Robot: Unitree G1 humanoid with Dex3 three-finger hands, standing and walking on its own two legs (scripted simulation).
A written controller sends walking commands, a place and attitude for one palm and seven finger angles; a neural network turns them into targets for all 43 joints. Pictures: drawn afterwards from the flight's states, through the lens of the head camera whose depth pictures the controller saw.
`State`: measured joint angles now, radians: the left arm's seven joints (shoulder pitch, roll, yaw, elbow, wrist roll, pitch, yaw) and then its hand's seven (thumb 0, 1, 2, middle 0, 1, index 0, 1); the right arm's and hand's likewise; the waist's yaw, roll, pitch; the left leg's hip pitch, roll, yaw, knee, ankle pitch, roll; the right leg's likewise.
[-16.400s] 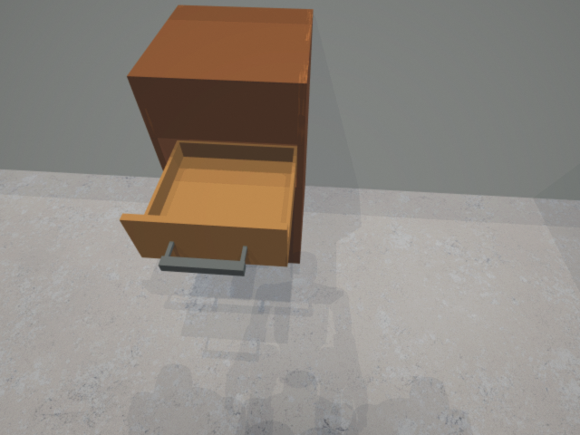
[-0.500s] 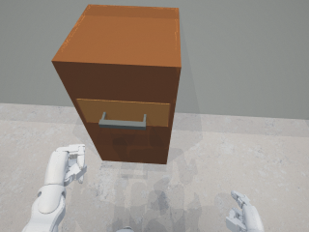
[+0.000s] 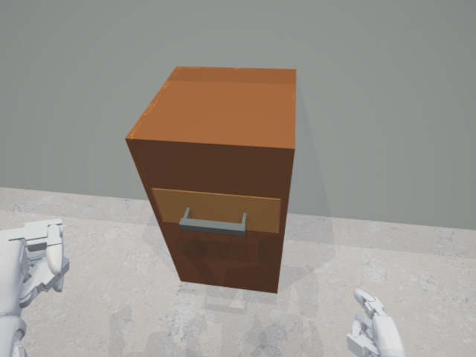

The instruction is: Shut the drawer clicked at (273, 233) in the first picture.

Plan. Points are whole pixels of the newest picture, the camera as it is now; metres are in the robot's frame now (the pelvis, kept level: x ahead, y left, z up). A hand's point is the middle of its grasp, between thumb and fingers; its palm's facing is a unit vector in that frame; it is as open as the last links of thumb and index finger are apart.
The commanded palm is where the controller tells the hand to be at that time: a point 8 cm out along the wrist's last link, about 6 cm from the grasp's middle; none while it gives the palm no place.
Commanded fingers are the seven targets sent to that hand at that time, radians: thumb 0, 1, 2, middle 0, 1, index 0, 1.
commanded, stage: draw the hand back to the body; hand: left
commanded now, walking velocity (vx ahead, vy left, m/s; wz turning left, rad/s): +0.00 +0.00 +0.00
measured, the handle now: (214, 220) +0.55 +0.16 -0.23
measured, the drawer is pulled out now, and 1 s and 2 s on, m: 0.00 0.00 0.00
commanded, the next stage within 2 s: step back with the hand held close in 0.16 s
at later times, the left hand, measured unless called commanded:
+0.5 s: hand (71, 264) +0.18 +0.23 +0.16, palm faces +0.33 -0.82 -0.46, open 3.2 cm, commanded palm +0.12 +0.27 +0.18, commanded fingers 0.00 0.90 0.90 -1.40 -1.60 -1.40 -1.60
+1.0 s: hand (17, 327) +0.11 +0.25 +0.16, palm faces +0.35 -0.81 -0.48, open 3.2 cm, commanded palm +0.05 +0.29 +0.18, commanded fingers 0.00 0.90 0.90 -1.40 -1.60 -1.40 -1.60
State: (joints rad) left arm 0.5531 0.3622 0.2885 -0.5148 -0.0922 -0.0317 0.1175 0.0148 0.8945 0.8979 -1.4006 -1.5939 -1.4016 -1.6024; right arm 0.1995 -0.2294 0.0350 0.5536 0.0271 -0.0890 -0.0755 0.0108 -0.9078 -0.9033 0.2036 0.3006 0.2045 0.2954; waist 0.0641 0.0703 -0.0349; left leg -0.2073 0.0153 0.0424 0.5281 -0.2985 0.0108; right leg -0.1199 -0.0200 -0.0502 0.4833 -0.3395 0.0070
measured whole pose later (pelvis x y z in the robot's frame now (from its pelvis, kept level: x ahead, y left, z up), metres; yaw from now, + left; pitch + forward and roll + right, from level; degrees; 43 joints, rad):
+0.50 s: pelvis -0.02 +0.00 +0.00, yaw -1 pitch +0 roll -1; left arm 0.59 0.35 0.35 -0.48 -0.07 -0.18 0.10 0.01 0.89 0.90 -1.40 -1.59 -1.41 -1.60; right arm 0.18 -0.24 -0.01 0.57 0.00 -0.03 -0.06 0.01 -0.91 -0.90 0.20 0.30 0.21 0.30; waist 0.00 0.06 0.01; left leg -0.24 0.03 0.06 0.48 -0.24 0.01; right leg -0.16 0.00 -0.03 0.44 -0.28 0.00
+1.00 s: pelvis -0.08 +0.01 +0.00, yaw +0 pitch +1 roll -2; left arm 0.64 0.39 0.37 -0.59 -0.05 -0.23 0.15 0.01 0.89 0.90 -1.40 -1.59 -1.41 -1.60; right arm 0.17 -0.21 0.00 0.53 0.00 -0.06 -0.07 0.01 -0.91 -0.90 0.20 0.30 0.21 0.30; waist 0.01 0.02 0.05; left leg -0.40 0.02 0.04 0.55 -0.17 0.04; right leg -0.32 -0.02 -0.05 0.52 -0.22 0.02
